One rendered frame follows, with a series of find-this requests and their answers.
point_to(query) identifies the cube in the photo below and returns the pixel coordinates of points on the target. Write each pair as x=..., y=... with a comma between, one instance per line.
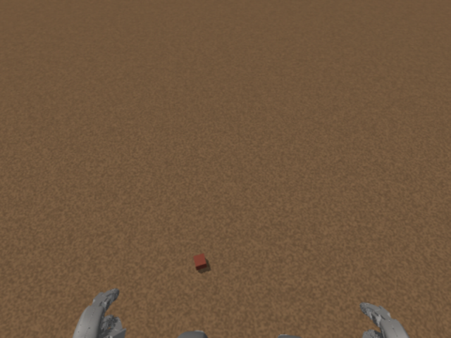
x=200, y=261

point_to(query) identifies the left robot hand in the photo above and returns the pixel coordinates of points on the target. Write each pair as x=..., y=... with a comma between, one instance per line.
x=93, y=324

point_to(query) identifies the right robot hand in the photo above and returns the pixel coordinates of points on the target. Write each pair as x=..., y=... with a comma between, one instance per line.
x=390, y=328

